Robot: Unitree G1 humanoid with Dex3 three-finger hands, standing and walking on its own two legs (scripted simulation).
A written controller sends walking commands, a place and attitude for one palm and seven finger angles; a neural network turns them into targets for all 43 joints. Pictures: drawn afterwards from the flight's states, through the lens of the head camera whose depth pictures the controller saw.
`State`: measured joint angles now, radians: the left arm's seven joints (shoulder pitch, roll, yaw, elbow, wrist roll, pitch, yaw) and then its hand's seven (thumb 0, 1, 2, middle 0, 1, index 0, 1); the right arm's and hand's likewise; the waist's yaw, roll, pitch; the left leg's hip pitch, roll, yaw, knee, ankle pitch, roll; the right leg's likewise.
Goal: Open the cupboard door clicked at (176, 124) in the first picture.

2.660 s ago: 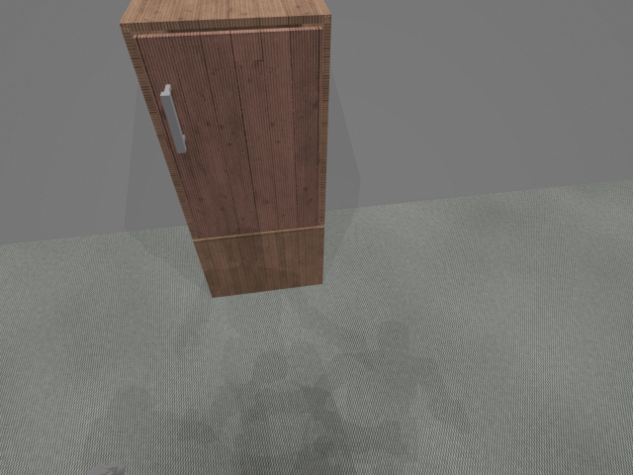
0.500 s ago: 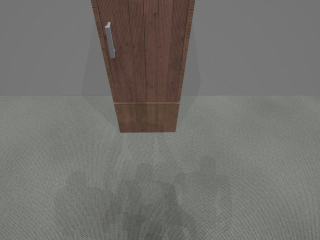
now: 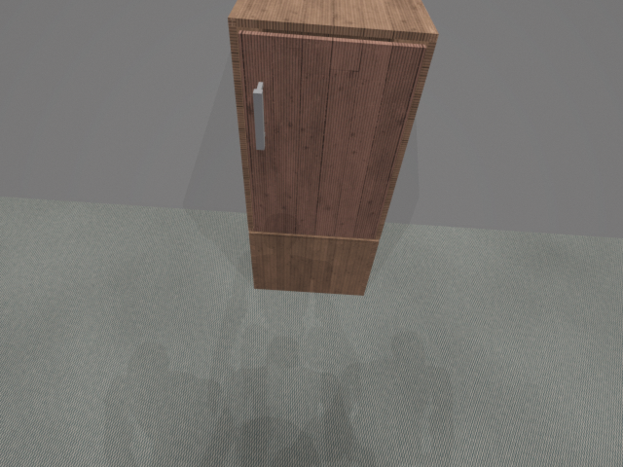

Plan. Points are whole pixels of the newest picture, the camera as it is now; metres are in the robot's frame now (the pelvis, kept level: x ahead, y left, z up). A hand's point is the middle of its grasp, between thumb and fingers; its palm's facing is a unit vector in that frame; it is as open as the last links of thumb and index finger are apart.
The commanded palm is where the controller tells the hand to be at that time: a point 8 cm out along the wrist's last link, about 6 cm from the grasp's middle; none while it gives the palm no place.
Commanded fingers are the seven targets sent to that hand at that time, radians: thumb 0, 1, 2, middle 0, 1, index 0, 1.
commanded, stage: take the last steps up to it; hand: left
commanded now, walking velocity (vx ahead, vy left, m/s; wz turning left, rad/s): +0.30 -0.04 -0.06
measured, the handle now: (260, 116) +0.83 +0.18 +0.01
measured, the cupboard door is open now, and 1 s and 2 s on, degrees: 0 0 0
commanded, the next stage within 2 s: come to a stop and stand still in 0.54 s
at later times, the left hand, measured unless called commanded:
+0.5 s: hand (227, 438) +0.20 +0.14 -0.17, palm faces +0.04 -0.98 -0.20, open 7.2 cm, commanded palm none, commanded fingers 0.00 0.90 0.90 -0.20 -0.30 -0.20 -0.30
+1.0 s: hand (215, 377) +0.30 +0.18 -0.18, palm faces +0.03 -0.98 -0.19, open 7.4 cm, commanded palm none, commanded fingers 0.00 0.90 0.90 -0.20 -0.30 -0.20 -0.30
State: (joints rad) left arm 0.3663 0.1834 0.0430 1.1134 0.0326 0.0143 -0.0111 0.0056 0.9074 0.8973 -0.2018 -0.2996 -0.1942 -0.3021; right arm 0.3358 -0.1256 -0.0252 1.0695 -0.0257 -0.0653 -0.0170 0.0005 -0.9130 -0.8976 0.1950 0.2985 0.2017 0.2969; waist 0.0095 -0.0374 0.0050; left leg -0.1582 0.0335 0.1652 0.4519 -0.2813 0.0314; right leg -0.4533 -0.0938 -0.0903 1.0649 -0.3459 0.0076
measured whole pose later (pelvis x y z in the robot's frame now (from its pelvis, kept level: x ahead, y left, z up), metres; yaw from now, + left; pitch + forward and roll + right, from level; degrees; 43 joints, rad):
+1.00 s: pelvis +0.26 -0.01 +0.00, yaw -2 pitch +0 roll -2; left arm 0.22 0.21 0.07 1.03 0.03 0.07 0.03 0.00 0.91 0.90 -0.20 -0.30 -0.19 -0.30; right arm 0.14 -0.14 -0.05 1.03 -0.02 0.00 -0.05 -0.01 -0.94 -0.90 0.20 0.30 0.21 0.30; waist 0.02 -0.04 0.08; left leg -0.25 0.07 0.17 0.45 -0.19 0.06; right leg -0.45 -0.04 -0.01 1.04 -0.40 0.05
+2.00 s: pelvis +0.29 -0.10 +0.00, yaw +0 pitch -2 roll +1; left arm 0.31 0.12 0.00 1.13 0.02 -0.01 0.02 0.00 0.91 0.90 -0.20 -0.30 -0.20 -0.30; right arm 0.26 -0.17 -0.02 1.11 -0.02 -0.01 -0.03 0.00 -0.92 -0.90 0.19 0.30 0.20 0.30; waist 0.01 0.03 0.03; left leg -0.20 0.12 0.10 0.46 -0.22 -0.08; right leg -0.15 -0.02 -0.08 0.52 -0.34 -0.02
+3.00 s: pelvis +0.30 -0.09 +0.00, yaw +1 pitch -1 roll +0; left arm 0.30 0.12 0.00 1.13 0.02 -0.02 0.04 0.00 0.91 0.90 -0.20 -0.30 -0.20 -0.30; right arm 0.28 -0.14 -0.01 1.15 -0.02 -0.01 -0.03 0.01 -0.92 -0.90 0.20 0.30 0.20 0.30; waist 0.01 0.01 0.04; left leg -0.20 0.12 0.09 0.47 -0.23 -0.07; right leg -0.11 -0.03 -0.09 0.46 -0.33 -0.01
